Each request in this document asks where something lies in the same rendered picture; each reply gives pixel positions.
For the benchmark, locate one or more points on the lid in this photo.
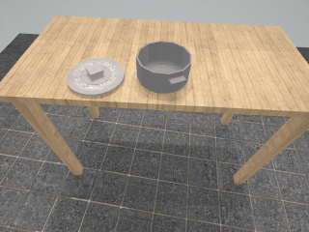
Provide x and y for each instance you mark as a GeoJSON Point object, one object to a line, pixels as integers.
{"type": "Point", "coordinates": [81, 83]}

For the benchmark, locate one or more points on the knob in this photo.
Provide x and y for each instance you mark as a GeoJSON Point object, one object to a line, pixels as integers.
{"type": "Point", "coordinates": [94, 70]}

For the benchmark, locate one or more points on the table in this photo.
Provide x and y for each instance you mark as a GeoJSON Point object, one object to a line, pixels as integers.
{"type": "Point", "coordinates": [235, 69]}

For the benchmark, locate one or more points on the pot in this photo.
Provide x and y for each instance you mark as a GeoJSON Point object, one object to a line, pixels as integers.
{"type": "Point", "coordinates": [163, 67]}

